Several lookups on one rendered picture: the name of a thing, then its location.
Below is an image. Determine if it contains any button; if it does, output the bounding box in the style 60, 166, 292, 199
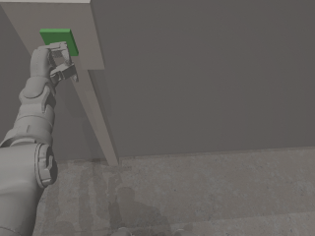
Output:
39, 29, 79, 56

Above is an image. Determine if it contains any left robot forearm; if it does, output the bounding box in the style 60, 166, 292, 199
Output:
0, 76, 56, 148

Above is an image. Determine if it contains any left robot hand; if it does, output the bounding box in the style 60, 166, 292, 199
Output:
30, 41, 79, 88

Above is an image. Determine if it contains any panel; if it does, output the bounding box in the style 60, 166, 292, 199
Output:
0, 0, 119, 166

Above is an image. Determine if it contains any robot left upper arm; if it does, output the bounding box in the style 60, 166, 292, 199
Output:
0, 143, 58, 236

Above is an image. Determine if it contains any robot left shin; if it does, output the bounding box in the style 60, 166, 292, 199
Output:
118, 227, 129, 232

